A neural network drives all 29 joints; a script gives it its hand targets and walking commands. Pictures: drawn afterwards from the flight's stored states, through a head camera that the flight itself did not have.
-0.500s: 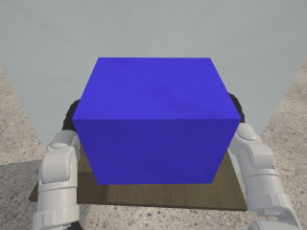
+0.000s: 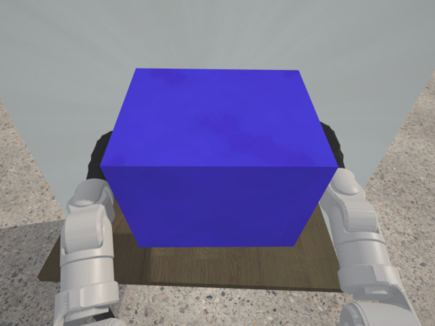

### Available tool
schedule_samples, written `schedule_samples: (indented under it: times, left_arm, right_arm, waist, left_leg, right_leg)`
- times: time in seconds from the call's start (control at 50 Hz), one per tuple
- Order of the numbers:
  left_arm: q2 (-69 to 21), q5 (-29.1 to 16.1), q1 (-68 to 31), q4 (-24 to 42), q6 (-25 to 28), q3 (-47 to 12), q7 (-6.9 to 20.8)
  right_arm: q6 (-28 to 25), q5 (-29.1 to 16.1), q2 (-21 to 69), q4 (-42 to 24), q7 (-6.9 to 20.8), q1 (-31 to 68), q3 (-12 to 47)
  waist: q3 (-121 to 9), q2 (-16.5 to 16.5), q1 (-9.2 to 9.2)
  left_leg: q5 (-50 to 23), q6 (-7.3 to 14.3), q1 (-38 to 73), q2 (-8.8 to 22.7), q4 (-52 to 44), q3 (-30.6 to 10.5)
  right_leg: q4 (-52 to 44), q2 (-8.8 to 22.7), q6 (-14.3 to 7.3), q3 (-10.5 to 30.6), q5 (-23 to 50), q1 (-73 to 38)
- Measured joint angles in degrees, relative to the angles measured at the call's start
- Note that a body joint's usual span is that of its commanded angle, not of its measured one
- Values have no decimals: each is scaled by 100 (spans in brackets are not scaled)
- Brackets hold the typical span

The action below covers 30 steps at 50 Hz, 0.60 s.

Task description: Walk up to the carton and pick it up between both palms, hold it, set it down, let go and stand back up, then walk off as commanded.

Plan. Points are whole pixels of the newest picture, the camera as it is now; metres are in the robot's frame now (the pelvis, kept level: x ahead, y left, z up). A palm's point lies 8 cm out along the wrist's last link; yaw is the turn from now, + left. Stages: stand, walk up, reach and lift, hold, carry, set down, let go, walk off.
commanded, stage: set down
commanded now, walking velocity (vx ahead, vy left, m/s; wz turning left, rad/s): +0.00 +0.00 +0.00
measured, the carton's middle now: (217, 160) +0.40 +0.00 +0.14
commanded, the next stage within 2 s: none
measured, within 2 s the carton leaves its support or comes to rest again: neither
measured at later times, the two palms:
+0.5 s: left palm (120, 192) +0.36 +0.19 +0.09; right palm (325, 190) +0.36 -0.21 +0.10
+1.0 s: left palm (126, 196) +0.38 +0.19 +0.06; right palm (321, 198) +0.36 -0.21 +0.07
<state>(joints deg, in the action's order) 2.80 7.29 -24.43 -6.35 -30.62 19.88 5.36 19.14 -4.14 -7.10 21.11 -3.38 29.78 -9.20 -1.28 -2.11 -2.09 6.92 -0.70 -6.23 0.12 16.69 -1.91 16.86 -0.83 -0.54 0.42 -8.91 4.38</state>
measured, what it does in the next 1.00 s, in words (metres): stands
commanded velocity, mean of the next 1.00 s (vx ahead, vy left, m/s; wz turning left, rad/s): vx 0.00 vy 0.00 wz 0.00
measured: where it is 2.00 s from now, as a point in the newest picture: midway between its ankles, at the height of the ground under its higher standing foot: outside the picture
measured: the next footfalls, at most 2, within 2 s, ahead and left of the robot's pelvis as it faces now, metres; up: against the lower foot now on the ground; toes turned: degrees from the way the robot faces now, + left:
none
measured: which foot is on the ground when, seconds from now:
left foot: down 0.00-1.00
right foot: down 0.00-1.00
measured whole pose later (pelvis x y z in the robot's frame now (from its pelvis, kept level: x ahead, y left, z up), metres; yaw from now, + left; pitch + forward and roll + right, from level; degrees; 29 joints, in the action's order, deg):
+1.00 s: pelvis +0.02 +0.00 +0.00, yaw +1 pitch +0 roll +0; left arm 5.9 2.4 -23.9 -31.9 -6.7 12.1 2.3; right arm -1.9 -1.2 -5.7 36.1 -3.1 23.3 -12.5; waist 0.0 -1.9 -2.7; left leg 8.4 -0.3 -8.9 -0.3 17.3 -2.1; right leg 16.3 -0.1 -0.2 -0.9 -10.3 6.2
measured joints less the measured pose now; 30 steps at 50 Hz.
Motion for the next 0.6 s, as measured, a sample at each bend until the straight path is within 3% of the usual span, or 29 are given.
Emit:
schedule_samples:
  times: [0.12, 0.26, 0.38, 0.6]
  left_arm:
    - [41, 118, 28, -591, 533, 8, 76]
    - [139, -134, 405, -625, 960, -394, -91]
    - [213, -387, 618, -654, 1207, -706, -270]
    - [207, -457, 500, -1041, 1522, -715, -336]
  right_arm:
    - [-639, 271, 176, 552, 31, -138, -107]
    - [-1196, 57, 167, 507, -17, -668, -29]
    - [-1420, -73, 79, 427, -21, -929, 36]
    - [-1477, -178, -77, 592, -86, -768, 142]
  waist:
    - [81, -48, -23]
    - [241, -56, -44]
    - [179, -18, -66]
    - [164, -18, -36]
  left_leg:
    - [5, 7, 158, -28, -88, -36]
    - [106, 14, 125, -45, 18, -111]
    - [144, 16, -38, -39, 56, -98]
    - [158, 16, -43, -11, -11, 21]
  right_leg:
    - [-66, 34, 6, -58, -44, -171]
    - [-101, 50, 14, -156, -100, -236]
    - [-106, 48, 18, -157, -115, -90]
    - [-93, 30, 16, -54, -128, -7]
